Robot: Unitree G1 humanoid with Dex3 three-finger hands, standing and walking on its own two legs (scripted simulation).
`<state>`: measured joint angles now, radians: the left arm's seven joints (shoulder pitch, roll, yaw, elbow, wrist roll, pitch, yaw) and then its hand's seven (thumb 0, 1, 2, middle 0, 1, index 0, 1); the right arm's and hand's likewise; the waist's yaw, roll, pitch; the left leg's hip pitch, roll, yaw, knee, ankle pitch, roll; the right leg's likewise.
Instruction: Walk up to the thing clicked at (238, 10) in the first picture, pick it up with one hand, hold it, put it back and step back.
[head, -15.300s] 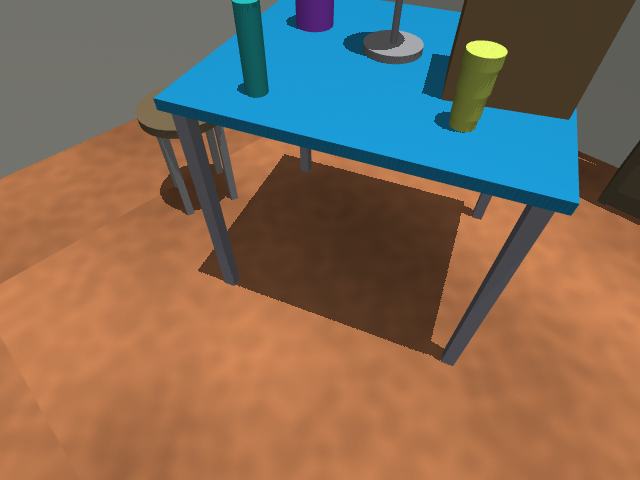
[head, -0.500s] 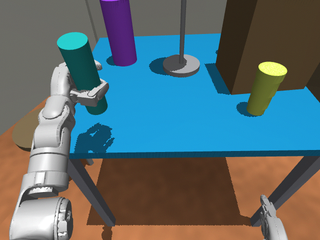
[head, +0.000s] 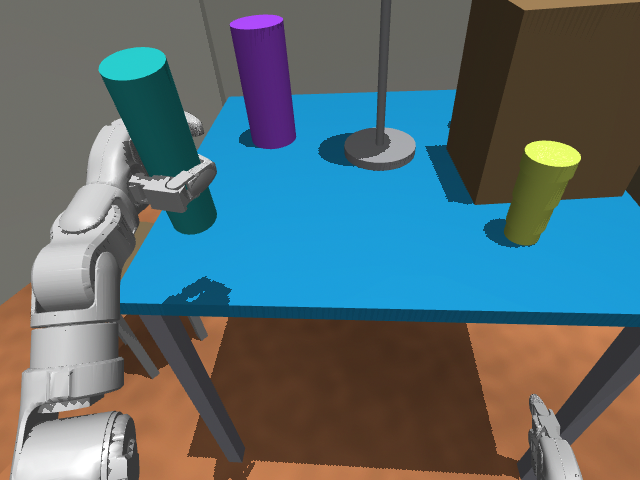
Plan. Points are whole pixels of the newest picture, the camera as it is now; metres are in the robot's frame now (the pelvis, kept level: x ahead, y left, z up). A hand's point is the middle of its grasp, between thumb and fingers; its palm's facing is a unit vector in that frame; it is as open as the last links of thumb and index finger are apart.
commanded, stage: lift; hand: left
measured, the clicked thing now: (169, 155) +0.36 +0.16 +0.28
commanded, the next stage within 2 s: hold in 0.32 s
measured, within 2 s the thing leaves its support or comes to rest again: neither
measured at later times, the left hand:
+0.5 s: hand (166, 155) +0.35 +0.16 +0.28, palm faces +0.02 -1.00 -0.04, open 7.7 cm
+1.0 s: hand (158, 151) +0.33 +0.16 +0.30, palm faces +0.00 -1.00 -0.04, open 7.6 cm
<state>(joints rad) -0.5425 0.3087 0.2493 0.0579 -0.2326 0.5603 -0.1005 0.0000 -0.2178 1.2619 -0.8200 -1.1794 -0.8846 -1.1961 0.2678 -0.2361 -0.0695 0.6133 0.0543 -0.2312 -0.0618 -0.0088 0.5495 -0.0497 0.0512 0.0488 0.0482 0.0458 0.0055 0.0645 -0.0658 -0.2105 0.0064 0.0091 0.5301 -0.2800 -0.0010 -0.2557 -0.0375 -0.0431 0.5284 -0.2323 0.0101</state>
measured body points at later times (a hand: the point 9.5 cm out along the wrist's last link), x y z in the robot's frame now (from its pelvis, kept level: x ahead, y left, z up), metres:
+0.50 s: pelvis +0.00 +0.00 +0.00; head -0.05 -0.03 +0.45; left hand +0.34 +0.22 +0.29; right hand +0.17 -0.25 -0.07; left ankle +0.01 +0.12 -0.73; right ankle +0.03 -0.12 -0.73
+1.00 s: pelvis +0.00 +0.01 +0.00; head -0.05 -0.03 +0.44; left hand +0.33 +0.21 +0.30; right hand +0.18 -0.24 -0.07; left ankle +0.01 +0.12 -0.73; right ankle +0.03 -0.12 -0.73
